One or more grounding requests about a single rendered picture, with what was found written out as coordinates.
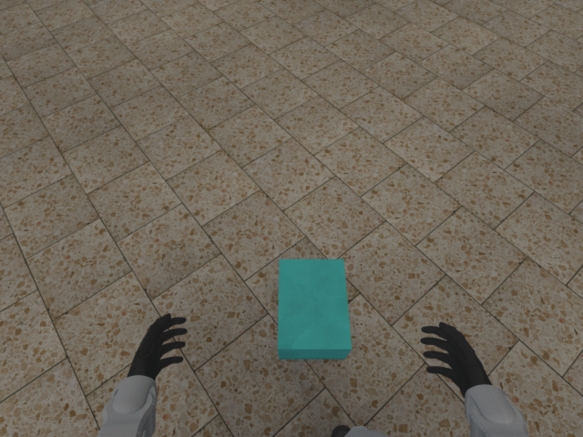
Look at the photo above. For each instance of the carton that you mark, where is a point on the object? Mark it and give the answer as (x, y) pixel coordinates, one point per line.
(313, 316)

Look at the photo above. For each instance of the right robot forearm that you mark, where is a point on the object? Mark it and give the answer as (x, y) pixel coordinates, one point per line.
(490, 413)

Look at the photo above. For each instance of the left robot hand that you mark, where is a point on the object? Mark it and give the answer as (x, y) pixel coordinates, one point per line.
(147, 360)

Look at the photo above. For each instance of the left robot forearm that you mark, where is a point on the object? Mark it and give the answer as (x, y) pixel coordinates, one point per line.
(131, 411)

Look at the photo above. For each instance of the right robot hand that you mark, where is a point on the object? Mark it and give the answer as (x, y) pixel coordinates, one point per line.
(467, 370)

